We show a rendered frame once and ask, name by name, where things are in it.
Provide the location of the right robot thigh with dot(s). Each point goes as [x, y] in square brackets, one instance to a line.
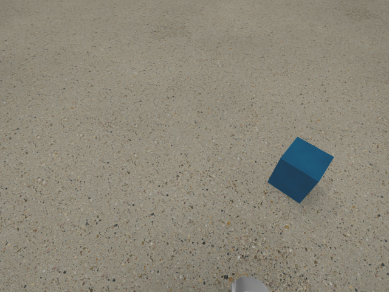
[248, 284]

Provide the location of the carton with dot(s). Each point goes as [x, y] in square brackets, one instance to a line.
[300, 169]

